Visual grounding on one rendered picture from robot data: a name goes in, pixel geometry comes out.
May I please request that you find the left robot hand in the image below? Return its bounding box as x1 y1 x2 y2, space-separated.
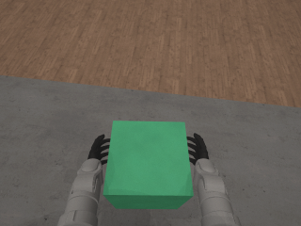
87 134 111 165

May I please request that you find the robot right forearm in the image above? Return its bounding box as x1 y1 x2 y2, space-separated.
193 158 242 226

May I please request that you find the robot left forearm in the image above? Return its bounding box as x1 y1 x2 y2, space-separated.
57 158 103 226

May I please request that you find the carton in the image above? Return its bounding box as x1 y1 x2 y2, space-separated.
103 121 194 209

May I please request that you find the right robot hand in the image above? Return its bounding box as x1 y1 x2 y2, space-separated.
186 133 209 166

